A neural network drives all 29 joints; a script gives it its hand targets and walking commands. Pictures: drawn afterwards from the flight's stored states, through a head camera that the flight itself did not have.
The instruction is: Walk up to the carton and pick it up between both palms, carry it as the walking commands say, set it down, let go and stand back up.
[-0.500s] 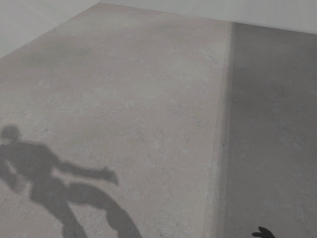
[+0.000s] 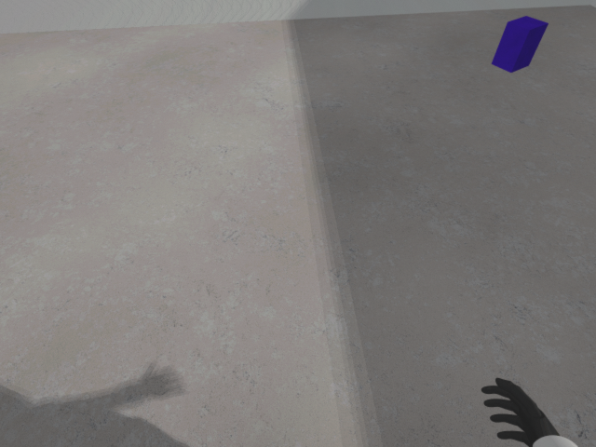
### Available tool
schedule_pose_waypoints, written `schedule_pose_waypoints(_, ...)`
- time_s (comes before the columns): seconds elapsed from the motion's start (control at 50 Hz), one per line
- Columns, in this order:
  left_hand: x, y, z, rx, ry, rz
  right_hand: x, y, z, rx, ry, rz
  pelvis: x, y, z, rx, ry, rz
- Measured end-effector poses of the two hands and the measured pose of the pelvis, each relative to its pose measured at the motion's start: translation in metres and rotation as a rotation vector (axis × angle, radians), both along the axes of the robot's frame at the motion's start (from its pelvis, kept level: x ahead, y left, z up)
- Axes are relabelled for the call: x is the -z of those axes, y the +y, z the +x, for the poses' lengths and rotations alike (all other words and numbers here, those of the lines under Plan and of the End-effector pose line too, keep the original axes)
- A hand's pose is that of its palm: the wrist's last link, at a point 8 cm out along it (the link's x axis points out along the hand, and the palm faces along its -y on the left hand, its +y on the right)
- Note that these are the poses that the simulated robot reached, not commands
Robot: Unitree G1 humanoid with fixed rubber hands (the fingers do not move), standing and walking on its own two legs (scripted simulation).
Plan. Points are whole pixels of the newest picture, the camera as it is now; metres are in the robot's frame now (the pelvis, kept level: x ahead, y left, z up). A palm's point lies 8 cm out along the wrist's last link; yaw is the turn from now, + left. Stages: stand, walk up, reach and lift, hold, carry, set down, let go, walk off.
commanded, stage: walk up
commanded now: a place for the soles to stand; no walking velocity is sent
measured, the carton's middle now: (518, 44) +2.86 -1.32 -0.62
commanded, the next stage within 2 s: none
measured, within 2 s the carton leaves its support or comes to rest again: neither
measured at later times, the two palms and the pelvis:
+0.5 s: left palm (272, 180) +0.67 +0.13 -0.07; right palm out of the picture +0.16 -0.35 -0.12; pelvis +0.32 -0.03 -0.03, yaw -26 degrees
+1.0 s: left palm (320, 108) +1.01 +0.03 -0.09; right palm (551, 273) +0.49 -0.43 -0.11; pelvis +0.67 -0.12 -0.03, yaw -39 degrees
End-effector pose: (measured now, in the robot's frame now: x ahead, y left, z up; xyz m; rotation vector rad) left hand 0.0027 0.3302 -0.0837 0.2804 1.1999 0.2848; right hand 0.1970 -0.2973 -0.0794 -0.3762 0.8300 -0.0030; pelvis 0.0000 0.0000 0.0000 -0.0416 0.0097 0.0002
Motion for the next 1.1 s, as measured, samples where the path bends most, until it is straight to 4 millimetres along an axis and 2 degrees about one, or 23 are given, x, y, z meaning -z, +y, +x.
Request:
schedule_pose_waypoints(0.04, 0.009, 0.011, 0.042, 0.054, -0.002, -0.001, -0.001, -0.006, 0.002, 0.048, -0.004, -0.033, 0.006, 0.007, 0.022, 0.052, -0.005, 0.019)
schedule_pose_waypoints(0.08, 0.016, 0.015, 0.096, 0.130, -0.014, 0.002, -0.004, -0.017, -0.006, 0.128, 0.001, -0.063, 0.008, 0.011, 0.043, 0.104, 0.001, 0.048)
schedule_pose_waypoints(0.14, 0.016, 0.008, 0.189, 0.253, -0.066, -0.012, -0.012, -0.037, -0.026, 0.277, 0.027, -0.095, 0.006, 0.013, 0.075, 0.178, 0.008, 0.086)
schedule_pose_waypoints(0.2, 0.010, -0.010, 0.283, 0.357, -0.131, -0.039, -0.020, -0.054, -0.043, 0.407, 0.051, -0.130, 0.004, 0.013, 0.111, 0.258, 0.011, 0.109)
schedule_pose_waypoints(0.28, -0.004, -0.054, 0.408, 0.563, -0.193, -0.040, -0.019, -0.068, -0.065, 0.580, 0.100, -0.160, 0.005, 0.009, 0.163, 0.341, -0.010, 0.116)
schedule_pose_waypoints(0.36, -0.018, -0.118, 0.530, 0.722, -0.297, -0.056, 0.000, -0.070, -0.084, 0.723, 0.222, -0.157, 0.015, -0.003, 0.220, 0.408, -0.022, 0.096)
schedule_pose_waypoints(0.4, -0.020, -0.155, 0.585, 0.778, -0.347, -0.069, 0.014, -0.067, -0.087, 0.781, 0.287, -0.137, 0.023, -0.012, 0.252, 0.433, -0.018, 0.066)
schedule_pose_waypoints(0.44, -0.021, -0.186, 0.628, 0.808, -0.389, -0.089, 0.027, -0.060, -0.078, 0.828, 0.342, -0.100, 0.028, -0.022, 0.281, 0.449, 0.005, 0.013)
schedule_pose_waypoints(0.48, -0.017, -0.202, 0.658, 0.807, -0.418, -0.093, 0.036, -0.050, -0.053, 0.831, 0.357, -0.050, 0.030, -0.030, 0.305, 0.459, 0.029, 0.012)
schedule_pose_waypoints(0.52, -0.011, -0.202, 0.672, 0.786, -0.401, -0.084, 0.040, -0.047, -0.015, 0.799, 0.334, -0.016, 0.028, -0.033, 0.330, 0.468, 0.039, -0.002)
schedule_pose_waypoints(0.62, 0.010, -0.165, 0.684, 0.728, -0.247, -0.037, 0.037, -0.056, 0.114, 0.686, 0.215, 0.022, 0.019, -0.032, 0.400, 0.498, 0.043, -0.031)
schedule_pose_waypoints(0.66, 0.018, -0.146, 0.697, 0.718, -0.197, -0.018, 0.032, -0.062, 0.164, 0.654, 0.164, 0.012, 0.021, -0.031, 0.431, 0.517, 0.021, -0.021)
schedule_pose_waypoints(0.7, 0.027, -0.133, 0.719, 0.718, -0.159, 0.010, 0.029, -0.070, 0.200, 0.654, 0.110, -0.018, 0.028, -0.033, 0.465, 0.557, 0.005, 0.011)
schedule_pose_waypoints(0.74, 0.031, -0.132, 0.746, 0.719, -0.129, 0.025, 0.024, -0.076, 0.223, 0.692, 0.084, -0.033, 0.029, -0.039, 0.495, 0.583, -0.002, 0.042)
schedule_pose_waypoints(0.78, 0.030, -0.142, 0.779, 0.734, -0.120, 0.023, 0.018, -0.082, 0.238, 0.738, 0.083, -0.040, 0.025, -0.048, 0.522, 0.608, -0.013, 0.068)
schedule_pose_waypoints(0.84, 0.020, -0.173, 0.835, 0.782, -0.133, 0.007, 0.011, -0.093, 0.254, 0.806, 0.099, -0.053, 0.017, -0.062, 0.563, 0.642, -0.019, 0.090)
schedule_pose_waypoints(0.92, 0.006, -0.236, 0.922, 0.874, -0.192, -0.016, 0.013, -0.113, 0.270, 0.887, 0.152, -0.065, 0.015, -0.085, 0.617, 0.673, -0.021, 0.090)
schedule_pose_waypoints(0.98, 0.002, -0.284, 0.987, 0.926, -0.266, -0.017, 0.027, -0.132, 0.285, 0.941, 0.202, -0.057, 0.025, -0.109, 0.657, 0.685, -0.016, 0.060)
schedule_pose_waypoints(1.04, 0.002, -0.308, 1.032, 0.912, -0.326, -0.004, 0.039, -0.146, 0.322, 0.952, 0.231, -0.032, 0.032, -0.128, 0.693, 0.677, 0.013, 0.023)
schedule_pose_waypoints(1.1, 0.002, -0.304, 1.057, 0.865, -0.316, 0.022, 0.042, -0.164, 0.381, 0.916, 0.202, -0.023, 0.030, -0.139, 0.730, 0.676, 0.030, -0.008)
